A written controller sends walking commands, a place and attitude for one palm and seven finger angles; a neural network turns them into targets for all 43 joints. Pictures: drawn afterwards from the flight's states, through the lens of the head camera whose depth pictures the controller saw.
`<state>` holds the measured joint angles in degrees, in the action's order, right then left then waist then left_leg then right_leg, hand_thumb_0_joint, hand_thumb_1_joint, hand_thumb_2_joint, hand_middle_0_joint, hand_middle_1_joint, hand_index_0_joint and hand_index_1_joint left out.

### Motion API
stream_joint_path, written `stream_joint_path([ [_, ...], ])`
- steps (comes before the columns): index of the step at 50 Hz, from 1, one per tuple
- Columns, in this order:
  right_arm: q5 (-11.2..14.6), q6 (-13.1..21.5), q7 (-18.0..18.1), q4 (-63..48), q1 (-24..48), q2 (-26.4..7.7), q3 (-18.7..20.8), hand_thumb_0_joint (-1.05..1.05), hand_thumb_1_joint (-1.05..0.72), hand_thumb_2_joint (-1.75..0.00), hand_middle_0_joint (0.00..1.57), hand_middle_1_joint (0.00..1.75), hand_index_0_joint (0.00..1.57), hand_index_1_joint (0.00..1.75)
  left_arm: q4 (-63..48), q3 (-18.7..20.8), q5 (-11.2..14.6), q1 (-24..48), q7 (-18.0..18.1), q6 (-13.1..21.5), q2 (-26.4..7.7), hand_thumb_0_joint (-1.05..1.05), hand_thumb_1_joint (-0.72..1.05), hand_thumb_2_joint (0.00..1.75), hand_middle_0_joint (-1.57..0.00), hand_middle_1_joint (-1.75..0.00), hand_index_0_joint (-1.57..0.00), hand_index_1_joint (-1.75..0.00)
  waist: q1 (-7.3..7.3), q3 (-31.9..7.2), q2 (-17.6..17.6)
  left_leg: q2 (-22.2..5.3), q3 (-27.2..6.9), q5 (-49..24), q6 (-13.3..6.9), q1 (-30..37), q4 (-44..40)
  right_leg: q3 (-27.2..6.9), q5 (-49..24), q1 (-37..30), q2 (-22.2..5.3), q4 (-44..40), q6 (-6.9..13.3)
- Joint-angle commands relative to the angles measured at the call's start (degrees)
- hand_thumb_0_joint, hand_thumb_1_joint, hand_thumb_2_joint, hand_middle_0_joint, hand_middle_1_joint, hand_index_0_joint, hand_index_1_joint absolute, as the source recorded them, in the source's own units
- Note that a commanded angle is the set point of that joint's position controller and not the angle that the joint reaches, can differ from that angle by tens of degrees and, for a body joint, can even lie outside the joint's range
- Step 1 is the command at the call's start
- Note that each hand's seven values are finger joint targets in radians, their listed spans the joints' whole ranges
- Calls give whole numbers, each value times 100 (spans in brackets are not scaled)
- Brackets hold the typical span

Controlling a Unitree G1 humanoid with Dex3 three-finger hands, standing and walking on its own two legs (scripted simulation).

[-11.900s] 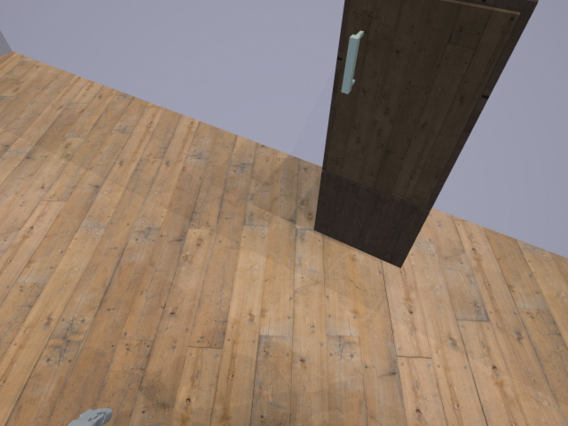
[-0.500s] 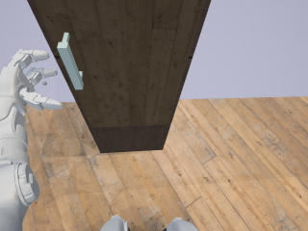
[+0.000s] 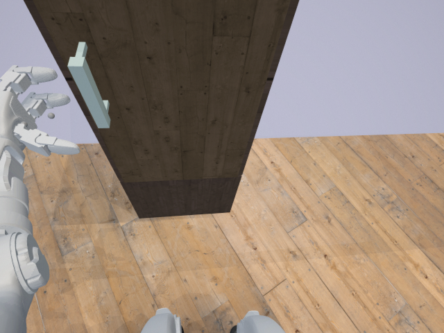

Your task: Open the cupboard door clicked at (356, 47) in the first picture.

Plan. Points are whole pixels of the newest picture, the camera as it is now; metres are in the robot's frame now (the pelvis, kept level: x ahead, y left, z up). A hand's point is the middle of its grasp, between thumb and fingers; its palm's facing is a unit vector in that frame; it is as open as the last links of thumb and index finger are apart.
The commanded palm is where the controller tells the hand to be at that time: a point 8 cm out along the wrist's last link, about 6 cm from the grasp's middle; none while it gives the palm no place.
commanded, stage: move the hooked fingers beside the handle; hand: left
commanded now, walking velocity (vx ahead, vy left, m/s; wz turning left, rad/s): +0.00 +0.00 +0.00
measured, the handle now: (93, 88) +0.52 +0.21 +0.09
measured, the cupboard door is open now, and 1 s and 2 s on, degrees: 0 0 1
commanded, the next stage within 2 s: slide the fingers in behind the handle in 0.44 s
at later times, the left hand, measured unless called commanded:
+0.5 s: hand (52, 115) +0.46 +0.26 +0.10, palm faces +0.05 -1.00 +0.00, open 13.9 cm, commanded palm +0.44 +0.31 +0.09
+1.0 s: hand (73, 118) +0.45 +0.23 +0.09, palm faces +0.05 -1.00 +0.00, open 13.9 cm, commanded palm +0.43 +0.28 +0.09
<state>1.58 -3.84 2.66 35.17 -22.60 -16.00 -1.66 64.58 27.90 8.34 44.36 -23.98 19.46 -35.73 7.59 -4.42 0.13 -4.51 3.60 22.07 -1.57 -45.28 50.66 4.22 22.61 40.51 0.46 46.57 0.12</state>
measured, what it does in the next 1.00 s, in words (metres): stands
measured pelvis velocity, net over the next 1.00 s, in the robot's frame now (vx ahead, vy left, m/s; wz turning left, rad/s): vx -0.01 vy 0.00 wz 0.01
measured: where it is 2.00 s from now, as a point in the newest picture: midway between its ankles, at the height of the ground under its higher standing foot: outside the picture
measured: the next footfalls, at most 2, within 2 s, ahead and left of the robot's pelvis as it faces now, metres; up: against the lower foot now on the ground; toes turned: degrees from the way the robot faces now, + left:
none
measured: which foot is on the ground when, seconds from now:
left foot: down 0.00-1.00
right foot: down 0.00-1.00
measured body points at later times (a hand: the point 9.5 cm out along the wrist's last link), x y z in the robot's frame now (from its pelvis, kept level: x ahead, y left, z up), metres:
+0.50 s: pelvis +0.00 +0.00 +0.00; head +0.10 +0.03 +0.44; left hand +0.45 +0.32 +0.10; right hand +0.03 -0.27 -0.11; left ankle +0.02 +0.10 -0.69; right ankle -0.01 -0.12 -0.69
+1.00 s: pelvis -0.01 +0.00 +0.00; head +0.08 +0.02 +0.44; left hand +0.45 +0.28 +0.10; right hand +0.04 -0.27 -0.11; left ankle +0.02 +0.10 -0.69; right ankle -0.01 -0.12 -0.69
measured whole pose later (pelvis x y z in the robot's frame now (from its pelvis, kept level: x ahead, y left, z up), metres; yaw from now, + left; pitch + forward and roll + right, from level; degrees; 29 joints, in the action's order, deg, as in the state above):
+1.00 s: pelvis -0.01 +0.00 +0.00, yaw +0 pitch +15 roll -2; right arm 1.8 -3.5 1.9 35.2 -21.2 -15.3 -1.8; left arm 62.7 23.3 8.6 43.7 -18.8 19.8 -29.5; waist 6.9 -4.8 0.6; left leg -4.1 3.4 21.8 -1.4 -43.7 50.6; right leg 4.2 22.8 39.1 0.2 47.3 0.2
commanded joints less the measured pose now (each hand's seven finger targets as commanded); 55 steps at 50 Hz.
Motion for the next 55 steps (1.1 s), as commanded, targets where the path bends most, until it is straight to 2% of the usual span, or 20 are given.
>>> stream_joint_path([
  [1, -21, 92, 117, -307, -682, -1078, 357, 0, -90, -90, 20, 30, 20, 30, -1080, 82, 221, 2440, -36, 411, -1640, 0, -50, 30, -30, -120, -30, -120, 38, -2369, 808, 225, -520, -2088, -49, 2341, -433, -191, -1749, -359, 289, -458, 64],
  [4, 3, 81, 135, -346, -636, -1083, 344, 0, -90, -90, 20, 30, 20, 30, -985, -72, 142, 2433, -69, 241, -1621, 0, -50, 30, -30, -120, -30, -120, 68, -2143, 858, 252, -491, -1873, -62, 2147, -472, -199, -1643, -304, 251, -492, 57],
  [6, -27, 88, 126, -369, -666, -1089, 352, 0, -90, -90, 20, 30, 20, 30, -1273, 64, 143, 2542, -23, 321, -1751, 0, -50, 30, -30, -120, -30, -120, -13, -2487, 1006, 229, -554, -2201, -30, 2434, -438, -169, -1773, -327, 266, -403, 81],
  [10, -32, 88, 104, -377, -650, -1062, 354, 0, -90, -90, 20, 30, 20, 30, -1172, 7, 242, 2448, 11, 367, -1515, 0, -50, 30, -30, -120, -30, -120, 25, -2403, 731, 233, -541, -2226, -44, 2385, -388, -161, -1816, -339, 288, -403, 77],
  [13, -9, 74, 116, -377, -621, -1095, 336, 0, -90, -90, 20, 30, 20, 30, -937, 122, 165, 2418, 25, 282, -1782, 0, -50, 30, -30, -120, -30, -120, 24, -2222, 672, 246, -495, -1941, -55, 2069, -417, -210, -1725, -397, 260, -429, 47],
  [15, -29, 83, 107, -434, -633, -1074, 339, 0, -90, -90, 20, 30, 20, 30, -1145, 32, 156, 2446, 20, 332, -1630, 0, -50, 30, -30, -120, -30, -120, -18, -2430, 841, 254, -509, -2126, -44, 2266, -398, -183, -1796, -401, 267, -369, 80],
  [16, -30, 78, 109, -418, -643, -1083, 341, 0, -90, -90, 20, 30, 20, 30, -1222, 143, 134, 2477, 37, 368, -1806, 0, -50, 30, -30, -120, -30, -120, -49, -2568, 852, 236, -538, -2241, -29, 2342, -389, -184, -1860, -437, 264, -354, 73],
  [20, -34, 75, 79, -418, -623, -1041, 355, 0, -90, -90, 20, 30, 20, 30, -1370, -14, 260, 2364, 17, 429, -1439, 0, -50, 30, -30, -120, -30, -120, -42, -2552, 862, 219, -574, -2441, -14, 2535, -388, -134, -1886, -381, 301, -360, 97],
  [22, -21, 59, 73, -426, -607, -1061, 377, 0, -90, -90, 20, 30, 20, 30, -1421, 84, 260, 2206, 16, 396, -1544, 0, -50, 30, -30, -120, -30, -120, -95, -2647, 869, 224, -548, -2377, -12, 2527, -410, -155, -1892, -451, 290, -381, 80],
  [27, -10, 50, 92, -434, -591, -1065, 360, 0, -90, -90, 20, 30, 20, 30, -1264, 55, 221, 2182, 80, 315, -1535, 0, -50, 30, -30, -120, -30, -120, -73, -2332, 652, 251, -524, -2025, -44, 2233, -492, -159, -1737, -495, 277, -439, 72],
  [31, -4, 86, 82, -402, -541, -1010, 360, 0, -90, -90, 20, 30, 20, 30, -1424, -291, 251, 2404, 122, 414, -1083, 0, -50, 30, -30, -120, -30, -120, 43, -2256, 825, 227, -555, -1960, -17, 2436, -500, -140, -1575, -248, 282, -462, 81],
  [34, -25, 107, 73, -357, -564, -1032, 368, 0, -90, -90, 20, 30, 20, 30, -1364, -262, 225, 2415, 216, 416, -1080, 0, -50, 30, -30, -120, -30, -120, 9, -2225, 772, 222, -620, -1842, -1, 2430, -535, -112, -1414, -185, 273, -455, 95],
  [36, -36, 116, 66, -370, -577, -1031, 386, 0, -90, -90, 20, 30, 20, 30, -1524, -144, 217, 2372, 278, 457, -1172, 0, -50, 30, -30, -120, -30, -120, -78, -2531, 837, 228, -606, -2068, 7, 2560, -496, -129, -1584, -318, 266, -401, 98],
  [38, -27, 124, 51, -371, -519, -995, 368, 0, -90, -90, 20, 30, 20, 30, -1461, -289, 199, 2394, 336, 423, -992, 0, -50, 30, -30, -120, -30, -120, -23, -2325, 770, 236, -569, -1910, -4, 2427, -513, -130, -1531, -300, 258, -443, 81],
  [42, -28, 129, 34, -434, -501, -991, 368, 0, -90, -90, 20, 30, 20, 30, -1479, -150, 159, 2167, 465, 436, -1091, 0, -50, 30, -30, -120, -30, -120, -134, -2386, 675, 256, -535, -1945, -6, 2320, -530, -147, -1645, -505, 255, -417, 87],
  [43, -21, 136, 19, -445, -473, -969, 354, 0, -90, -90, 20, 30, 20, 30, -1514, -268, 159, 2226, 476, 426, -957, 0, -50, 30, -30, -120, -30, -120, -104, -2343, 830, 267, -502, -1890, -7, 2329, -529, -167, -1629, -466, 253, -434, 79],
  [44, -25, 130, 21, -426, -485, -977, 359, 0, -90, -90, 20, 30, 20, 30, -1498, -168, 133, 2265, 514, 432, -1086, 0, -50, 30, -30, -120, -30, -120, -113, -2267, 673, 256, -523, -1811, -8, 2237, -544, -154, -1581, -503, 255, -435, 81],
  [48, -11, 149, 28, -402, -460, -972, 355, 0, -90, -90, 20, 30, 20, 30, -1444, -393, 137, 2555, 559, 448, -845, 0, -50, 30, -30, -120, -30, -120, 29, -2117, 615, 264, -511, -1525, -30, 2158, -556, -194, -1421, -388, 252, -490, 54],
  [50, -29, 168, 29, -410, -480, -985, 358, 0, -90, -90, 20, 30, 20, 30, -1509, -272, 148, 2464, 582, 509, -948, 0, -50, 30, -30, -120, -30, -120, -59, -2320, 668, 278, -519, -1588, -23, 2218, -530, -197, -1446, -499, 257, -446, 93],
  [55, -28, 192, 5, -371, -485, -945, 371, 0, -90, -90, 20, 30, 20, 30, -1424, -522, 141, 2466, 606, 502, -572, 0, -50, 30, -30, -120, -30, -120, 6, -2262, 585, 271, -549, -1661, -23, 2268, -499, -168, -1486, -388, 257, -434, 90],
])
